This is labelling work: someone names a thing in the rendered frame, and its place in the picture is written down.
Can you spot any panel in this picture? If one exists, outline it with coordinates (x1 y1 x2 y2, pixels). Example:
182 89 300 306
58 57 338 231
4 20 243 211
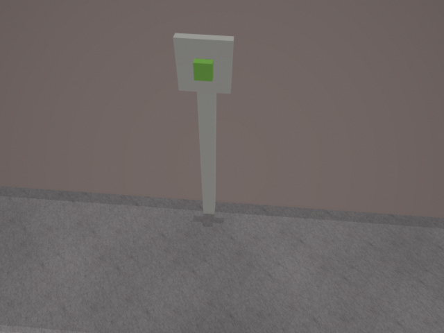
173 33 234 214

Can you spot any button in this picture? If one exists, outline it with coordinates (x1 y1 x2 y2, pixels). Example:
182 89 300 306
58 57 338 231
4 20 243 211
193 58 213 81

